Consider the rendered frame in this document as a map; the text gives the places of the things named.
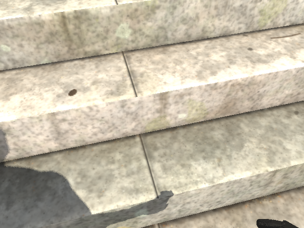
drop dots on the robot right hand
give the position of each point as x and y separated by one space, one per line
272 223

